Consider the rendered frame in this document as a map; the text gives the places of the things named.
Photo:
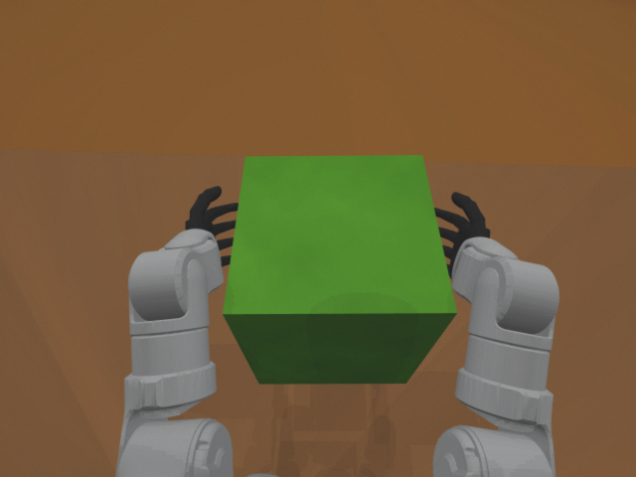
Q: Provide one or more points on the left robot upper arm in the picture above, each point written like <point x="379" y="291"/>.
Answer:
<point x="199" y="447"/>

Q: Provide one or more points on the robot right hand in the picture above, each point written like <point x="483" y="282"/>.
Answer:
<point x="467" y="230"/>

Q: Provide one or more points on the robot left hand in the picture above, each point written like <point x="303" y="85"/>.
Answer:
<point x="201" y="218"/>

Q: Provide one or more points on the left robot forearm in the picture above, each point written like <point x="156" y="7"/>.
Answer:
<point x="168" y="315"/>

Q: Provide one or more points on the right robot upper arm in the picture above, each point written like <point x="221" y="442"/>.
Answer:
<point x="468" y="451"/>

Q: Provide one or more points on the right robot forearm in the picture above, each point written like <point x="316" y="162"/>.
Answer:
<point x="512" y="321"/>

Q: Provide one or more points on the carton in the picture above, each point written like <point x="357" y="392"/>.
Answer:
<point x="337" y="272"/>

